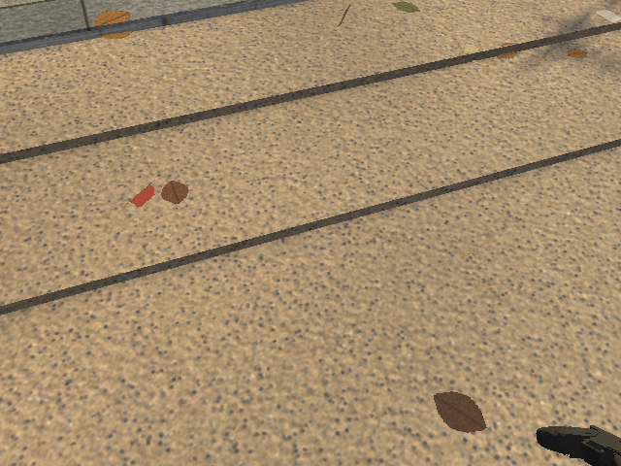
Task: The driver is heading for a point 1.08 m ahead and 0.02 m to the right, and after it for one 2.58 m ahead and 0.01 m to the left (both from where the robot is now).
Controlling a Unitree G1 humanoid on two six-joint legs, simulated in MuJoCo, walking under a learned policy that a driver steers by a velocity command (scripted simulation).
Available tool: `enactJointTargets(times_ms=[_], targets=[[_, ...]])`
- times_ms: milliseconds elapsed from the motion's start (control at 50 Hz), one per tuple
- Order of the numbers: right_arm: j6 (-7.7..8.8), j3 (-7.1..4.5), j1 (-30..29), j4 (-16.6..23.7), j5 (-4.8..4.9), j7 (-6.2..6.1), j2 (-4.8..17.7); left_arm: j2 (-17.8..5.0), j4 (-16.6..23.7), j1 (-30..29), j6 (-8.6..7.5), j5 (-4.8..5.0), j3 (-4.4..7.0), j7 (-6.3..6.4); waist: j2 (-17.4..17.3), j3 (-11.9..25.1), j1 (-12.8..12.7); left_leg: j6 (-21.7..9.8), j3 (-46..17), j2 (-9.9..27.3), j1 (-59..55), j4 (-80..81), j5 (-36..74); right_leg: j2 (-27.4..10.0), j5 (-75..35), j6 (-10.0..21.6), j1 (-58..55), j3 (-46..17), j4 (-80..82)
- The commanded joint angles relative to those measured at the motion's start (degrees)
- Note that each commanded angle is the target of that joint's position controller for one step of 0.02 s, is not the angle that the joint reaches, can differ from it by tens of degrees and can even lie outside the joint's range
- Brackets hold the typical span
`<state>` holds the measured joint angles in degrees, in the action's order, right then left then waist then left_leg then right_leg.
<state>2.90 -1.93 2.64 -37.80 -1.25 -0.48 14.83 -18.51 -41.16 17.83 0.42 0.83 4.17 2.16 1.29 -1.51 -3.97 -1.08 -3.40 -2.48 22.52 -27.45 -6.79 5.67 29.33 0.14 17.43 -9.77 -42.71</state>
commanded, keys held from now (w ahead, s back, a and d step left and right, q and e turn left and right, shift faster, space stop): e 0.12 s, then w+e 0.16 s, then w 0.04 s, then w+q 0.68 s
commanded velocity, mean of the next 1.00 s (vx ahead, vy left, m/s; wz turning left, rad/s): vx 0.35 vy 0.00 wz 0.00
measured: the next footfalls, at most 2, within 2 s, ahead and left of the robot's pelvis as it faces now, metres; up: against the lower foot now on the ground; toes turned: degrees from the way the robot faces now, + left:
right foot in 0.36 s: +0.05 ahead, -0.14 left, +0.00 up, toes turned -14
left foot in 0.86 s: +0.42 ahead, +0.01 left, +0.00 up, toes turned +0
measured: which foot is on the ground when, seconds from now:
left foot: down 0.00-0.36, up 0.38-0.84, down 0.86-1.00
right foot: up 0.00-0.34, down 0.36-0.84, up 0.86-1.00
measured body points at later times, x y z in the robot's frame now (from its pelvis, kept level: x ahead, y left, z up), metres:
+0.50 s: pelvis +0.07 -0.06 +0.01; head +0.07 -0.09 +0.46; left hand +0.21 +0.19 -0.08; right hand +0.13 -0.36 -0.11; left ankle +0.14 +0.09 -0.66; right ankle +0.01 -0.13 -0.73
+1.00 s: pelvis +0.33 -0.06 +0.00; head +0.36 -0.06 +0.45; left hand +0.41 +0.22 -0.10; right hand +0.48 -0.33 -0.10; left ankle +0.37 +0.01 -0.73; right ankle +0.23 -0.21 -0.63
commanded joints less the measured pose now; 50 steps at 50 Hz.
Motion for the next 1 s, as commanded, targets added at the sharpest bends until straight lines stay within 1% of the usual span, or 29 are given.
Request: enactJointTargets(times_ms=[20,40,80,140,220,280,320,340,360,380,400,420,440,460,480,520,580,640,740,800,820,840,860,880,900,920,940,960,1000], targets=[[-0.85,-2.5,5.7,2.5,0.45,-0.54,7.0,-9.0,3.7,5.0,0.28,0.24,2.19,0.23,-9.7,10.4,3.3,-14.4,-22.2,23.7,-23.5,6.5,20.5,-4.4,6.6,-3.9,18.6,2.2,-24.5],[-1.17,-2.17,2.9,2.8,0.37,-0.51,6.2,-8.9,3.4,3.8,1.32,0.42,2.57,0.59,-7.5,8.5,2.7,-12.5,-17.1,20.5,-19.7,7.3,15.6,-5.4,3.1,-4.9,18.5,2.8,-25.9],[-1.72,-2.25,0.1,2.5,0.25,-0.71,7.0,-7.1,4.3,2.4,2.72,0.14,2.29,0.61,-9.0,5.2,2.1,-11.9,-10.5,17.4,-12.1,9.5,13.4,-6.3,-2.0,-6.2,15.7,4.6,-26.4],[-2.11,-2.75,1.7,1.1,0.16,-1.34,7.7,-3.9,6.2,0.0,2.64,0.09,1.24,0.04,-9.9,6.0,3.4,-12.6,-5.4,16.3,-12.1,11.9,8.4,-7.3,-5.9,-6.2,13.9,7.7,-19.3],[-1.83,-4.05,2.5,0.1,1.51,-1.11,11.3,-3.2,8.5,-4.0,1.6,-0.1,0.27,-1.81,-10.5,6.3,4.9,-12.0,-4.4,17.9,-10.7,15.8,-10.6,-9.2,-7.4,-3.1,8.1,10.2,-6.3],[-1.2,-4.77,3.3,-0.7,2.45,-0.05,13.1,-4.7,8.1,-3.5,1.02,0.02,0.62,-2.61,-9.7,5.1,4.4,-10.8,-3.2,19.2,-9.1,16.3,-15.9,-8.4,-8.3,0.0,2.5,12.5,1.8],[-1.19,-4.49,3.2,-1.6,3.5,0.59,12.4,-3.7,6.1,0.4,0.7,-0.13,0.61,-2.85,-7.8,4.4,1.9,-9.0,-1.0,17.9,-5.2,13.1,-20.4,-6.5,-12.3,2.5,-6.0,14.5,11.9],[-1.12,-3.71,4.3,-2.5,3.37,0.98,10.1,-3.4,4.1,4.2,0.51,-0.27,0.69,-2.62,-5.7,4.6,0.6,-7.3,1.0,15.4,-0.6,8.8,-22.5,-4.7,-11.5,3.7,-13.5,14.6,15.5],[-0.65,-2.04,3.8,-2.5,2.27,1.74,5.3,-3.9,2.6,8.9,0.21,-0.17,0.79,-2.27,0.2,5.1,-1.3,-3.6,5.4,11.7,6.7,-1.9,-22.4,-9.3,-8.5,5.3,-22.1,6.8,20.4],[0.23,-0.5,2.7,0.2,0.4,2.88,0.8,-11.0,3.7,10.7,-0.03,-0.61,1.91,-1.67,16.2,5.1,-0.6,1.8,11.4,4.1,22.3,-21.9,-27.5,-24.9,-2.8,12.0,-28.2,-16.7,26.6],[0.96,-2.49,-1.9,1.3,2.15,2.52,7.7,-12.8,4.8,10.0,-1.28,-1.47,2.55,-1.94,11.6,0.9,-3.3,1.1,4.1,4.8,29.0,-30.6,-26.1,-29.7,4.9,17.7,-21.0,-25.5,32.7],[1.17,-3.31,-1.7,1.0,3.57,2.5,10.0,-10.0,5.0,7.3,-2.58,-1.74,1.7,-1.98,8.4,-2.7,-1.7,-0.2,1.1,7.3,30.8,-33.0,-19.5,-27.7,8.0,16.2,-19.6,-21.6,33.9],[1.08,-3.37,0.5,-0.5,3.64,2.53,9.6,-7.8,5.0,4.6,-3.55,-1.49,0.99,-1.98,8.0,-3.9,0.1,-0.6,0.3,8.1,31.0,-32.7,-13.6,-25.1,4.3,13.9,-19.1,-16.2,34.0],[0.94,-3.43,1.9,-1.8,2.88,2.42,9.5,-6.5,5.1,2.9,-3.99,-1.15,0.53,-1.9,7.4,-3.6,0.8,-0.3,-0.4,8.6,30.0,-31.8,-9.2,-23.3,-1.8,12.0,-19.3,-11.2,34.4],[0.83,-3.54,3.1,-2.7,2.52,2.46,9.3,-5.9,5.0,2.2,-4.26,-1.21,0.25,-1.67,6.8,-3.7,1.4,0.2,-1.1,8.4,28.0,-31.4,-5.1,-21.7,-9.0,10.5,-18.5,-6.3,34.9],[0.75,-3.32,4.6,-4.0,2.93,2.55,7.6,-4.9,4.5,3.0,-4.88,-1.99,0.17,-1.3,5.0,-2.3,1.6,1.1,-1.7,6.7,25.8,-31.6,1.0,-19.7,-20.8,8.9,-18.5,1.4,34.9],[0.42,-2.97,4.1,-3.6,2.9,2.45,5.9,-4.6,3.5,3.4,-5.28,-2.16,0.3,-1.15,3.7,-2.4,1.5,2.5,-2.3,5.0,23.9,-25.6,7.4,-18.3,-27.7,8.0,-17.5,9.2,35.5],[0.37,-2.09,0.5,-1.9,2.55,3.12,4.3,-5.1,2.3,3.4,-5.52,-1.68,0.57,-0.92,3.8,-4.5,0.3,2.4,1.4,5.1,19.8,-16.5,12.5,-18.0,-29.6,7.4,-15.3,13.9,37.3],[1.03,-0.88,-5.8,1.9,2.72,5.18,2.7,-6.3,-1.1,6.9,-4.49,-0.63,1.15,-0.64,2.4,-6.9,-1.6,-0.9,5.7,4.2,20.1,-7.2,8.5,-20.8,-42.9,6.9,-23.2,17.6,33.8],[0.91,-1.91,-3.2,2.9,2.77,5.72,5.0,-8.5,-1.4,6.0,-3.28,-0.5,1.65,0.26,6.1,-1.4,1.8,-4.5,10.6,-0.4,12.0,-6.9,0.3,-21.3,-74.9,5.6,-27.5,19.7,22.8],[0.67,-2.84,1.6,2.1,2.9,5.53,6.9,-9.3,-1.3,5.5,-2.77,-0.63,1.82,0.63,6.9,2.1,4.7,-5.9,11.4,-2.3,5.8,-7.2,-2.0,-21.1,-82.8,5.1,-27.5,20.1,15.5],[0.5,-4.31,9.6,0.6,3.03,4.93,9.9,-9.9,-1.0,4.6,-2.53,-0.52,1.92,0.81,6.3,6.7,9.2,-8.1,10.8,-3.8,-6.3,-4.7,-0.2,-20.2,-83.2,4.2,-23.1,20.7,4.8],[-0.08,-5.86,18.9,-1.1,2.93,3.71,12.9,-10.1,-0.2,3.3,-3.09,-0.52,1.74,0.91,2.9,11.2,14.4,-10.9,3.5,-0.6,-24.3,-2.1,1.7,-18.1,-70.1,2.3,-9.9,20.3,-9.9],[-0.22,-6.77,21.4,-1.4,2.8,2.73,18.5,-0.7,2.5,9.7,-4.79,-2.24,-1.22,-0.63,-13.3,17.9,8.3,-22.2,-27.4,16.9,-48.6,-2.9,-4.0,-6.8,-6.5,-1.7,18.4,17.0,-33.6],[0.21,-5.83,22.5,-0.7,2.6,2.34,15.1,-3.3,3.0,5.4,-7.35,-0.4,-1.31,-1.51,-8.7,26.3,11.4,-26.0,-45.1,22.0,-51.3,7.0,-12.0,-2.8,3.9,-1.3,24.9,3.6,-42.7],[0.54,-5.14,20.5,-1.0,2.32,2.13,12.5,-6.4,5.4,-1.9,-8.58,1.87,-0.44,-2.09,-5.7,16.9,12.7,-22.0,-35.9,19.8,-44.9,10.0,-10.8,-6.5,-1.4,-0.1,29.6,1.9,-40.7],[0.76,-4.6,16.4,-0.5,2.62,2.08,11.0,-6.0,6.4,-3.7,-9.26,1.64,-0.78,-1.99,-1.4,10.2,9.6,-19.5,-29.1,17.2,-35.0,11.0,-7.6,-9.1,-6.2,0.7,28.2,2.7,-34.6],[0.86,-4.08,12.3,0.4,2.61,2.06,9.4,-5.8,6.0,-4.2,-9.32,-0.02,-0.53,-1.65,0.9,5.6,6.7,-18.0,-24.4,14.5,-26.0,12.1,-2.3,-10.6,-8.2,0.2,25.3,3.5,-29.2],[0.88,-3.58,8.5,1.9,1.6,1.58,8.1,-6.0,5.6,-1.5,-7.95,-1.31,0.01,-1.7,-2.1,2.7,3.0,-17.9,-19.6,11.6,-15.2,15.2,4.1,-12.2,-10.6,-1.4,18.9,3.8,-25.2]])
